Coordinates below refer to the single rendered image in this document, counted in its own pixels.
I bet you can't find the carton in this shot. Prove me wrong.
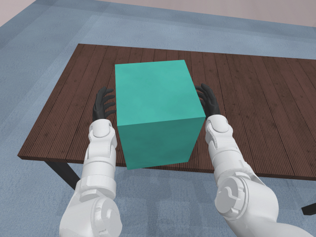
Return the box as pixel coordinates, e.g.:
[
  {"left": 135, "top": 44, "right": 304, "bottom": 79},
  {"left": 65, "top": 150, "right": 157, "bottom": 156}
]
[{"left": 115, "top": 60, "right": 206, "bottom": 170}]

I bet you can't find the table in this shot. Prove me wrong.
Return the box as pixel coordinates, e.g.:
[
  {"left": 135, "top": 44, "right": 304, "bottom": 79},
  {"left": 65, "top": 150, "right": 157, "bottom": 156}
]
[{"left": 17, "top": 43, "right": 316, "bottom": 215}]

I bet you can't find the left robot upper arm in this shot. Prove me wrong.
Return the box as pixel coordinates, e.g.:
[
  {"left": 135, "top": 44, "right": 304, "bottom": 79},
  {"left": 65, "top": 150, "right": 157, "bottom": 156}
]
[{"left": 60, "top": 197, "right": 122, "bottom": 237}]

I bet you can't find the left robot forearm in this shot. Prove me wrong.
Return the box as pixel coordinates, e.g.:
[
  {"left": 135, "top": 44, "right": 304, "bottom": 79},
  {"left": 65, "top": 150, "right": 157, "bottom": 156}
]
[{"left": 65, "top": 119, "right": 117, "bottom": 211}]

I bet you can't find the robot right hand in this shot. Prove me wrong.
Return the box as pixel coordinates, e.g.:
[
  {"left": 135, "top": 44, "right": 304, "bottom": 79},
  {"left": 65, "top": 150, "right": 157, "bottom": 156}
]
[{"left": 194, "top": 83, "right": 221, "bottom": 120}]

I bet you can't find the robot left hand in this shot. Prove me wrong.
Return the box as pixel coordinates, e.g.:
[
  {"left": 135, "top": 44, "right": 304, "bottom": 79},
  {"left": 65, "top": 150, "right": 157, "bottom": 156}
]
[{"left": 92, "top": 86, "right": 116, "bottom": 122}]

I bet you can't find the right robot upper arm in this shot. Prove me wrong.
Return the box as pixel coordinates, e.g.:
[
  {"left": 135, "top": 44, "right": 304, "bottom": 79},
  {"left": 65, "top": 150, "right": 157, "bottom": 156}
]
[{"left": 214, "top": 176, "right": 314, "bottom": 237}]

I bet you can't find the right robot forearm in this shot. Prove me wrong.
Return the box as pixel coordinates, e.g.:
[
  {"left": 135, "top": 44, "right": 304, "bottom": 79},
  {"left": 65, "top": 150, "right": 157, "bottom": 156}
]
[{"left": 205, "top": 115, "right": 266, "bottom": 188}]

